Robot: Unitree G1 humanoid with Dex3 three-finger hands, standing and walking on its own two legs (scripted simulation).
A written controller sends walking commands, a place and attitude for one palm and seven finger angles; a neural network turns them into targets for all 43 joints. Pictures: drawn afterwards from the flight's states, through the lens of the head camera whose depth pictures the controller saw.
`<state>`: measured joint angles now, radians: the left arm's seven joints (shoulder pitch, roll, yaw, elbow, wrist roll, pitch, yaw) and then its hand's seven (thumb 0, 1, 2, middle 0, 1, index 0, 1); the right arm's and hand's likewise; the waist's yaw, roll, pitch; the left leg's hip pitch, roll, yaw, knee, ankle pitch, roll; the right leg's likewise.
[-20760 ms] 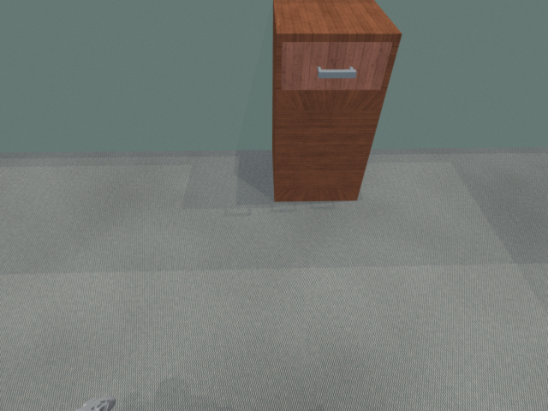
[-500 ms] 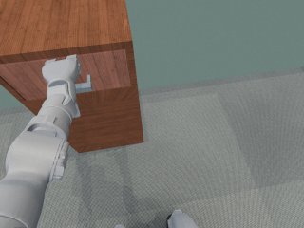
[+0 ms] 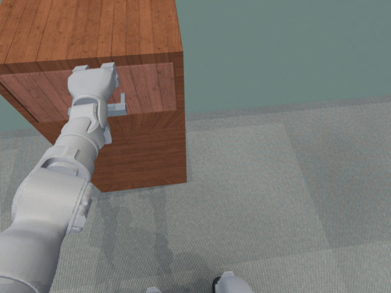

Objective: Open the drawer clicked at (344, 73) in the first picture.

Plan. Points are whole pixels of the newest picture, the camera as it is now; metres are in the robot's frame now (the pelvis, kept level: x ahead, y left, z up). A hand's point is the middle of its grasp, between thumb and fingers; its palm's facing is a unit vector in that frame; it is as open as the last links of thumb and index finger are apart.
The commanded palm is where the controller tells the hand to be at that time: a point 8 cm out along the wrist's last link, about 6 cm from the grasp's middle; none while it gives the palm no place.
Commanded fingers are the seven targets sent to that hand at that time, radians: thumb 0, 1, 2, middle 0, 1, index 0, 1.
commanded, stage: move the hooked fingers above the handle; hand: left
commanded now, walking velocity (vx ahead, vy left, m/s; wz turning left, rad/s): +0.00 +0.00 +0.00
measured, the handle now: (99, 104) +0.57 +0.18 -0.03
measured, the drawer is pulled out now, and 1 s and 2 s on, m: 0.00 0.00 0.00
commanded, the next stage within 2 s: lower the fingers behind the handle in 0.50 s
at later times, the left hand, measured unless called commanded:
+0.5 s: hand (101, 101) +0.53 +0.15 +0.04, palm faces -0.07 -0.06 -1.00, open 13.8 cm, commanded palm +0.52 +0.16 +0.08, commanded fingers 0.00 -0.50 0.30 -0.30 -1.20 -0.30 -1.20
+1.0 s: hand (100, 112) +0.52 +0.17 +0.00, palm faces -0.05 -0.02 -1.00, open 13.8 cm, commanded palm +0.51 +0.17 +0.05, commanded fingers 0.00 -0.50 0.30 -0.30 -1.20 -0.30 -1.20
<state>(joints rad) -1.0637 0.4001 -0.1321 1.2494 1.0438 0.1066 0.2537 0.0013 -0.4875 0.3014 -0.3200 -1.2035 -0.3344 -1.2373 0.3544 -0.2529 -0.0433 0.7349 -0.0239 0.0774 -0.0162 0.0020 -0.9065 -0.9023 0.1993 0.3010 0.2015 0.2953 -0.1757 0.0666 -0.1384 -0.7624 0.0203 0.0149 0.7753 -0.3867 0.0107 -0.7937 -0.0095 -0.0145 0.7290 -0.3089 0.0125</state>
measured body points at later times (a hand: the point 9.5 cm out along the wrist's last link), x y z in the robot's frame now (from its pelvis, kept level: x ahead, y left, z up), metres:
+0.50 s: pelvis +0.02 +0.00 +0.00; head +0.13 +0.00 +0.44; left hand +0.53 +0.15 +0.09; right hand +0.00 -0.27 -0.13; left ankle -0.02 +0.11 -0.70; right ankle +0.01 -0.13 -0.70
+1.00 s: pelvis +0.00 +0.00 -0.01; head +0.13 +0.00 +0.42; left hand +0.52 +0.16 +0.06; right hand -0.02 -0.27 -0.14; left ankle -0.02 +0.11 -0.70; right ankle +0.01 -0.13 -0.70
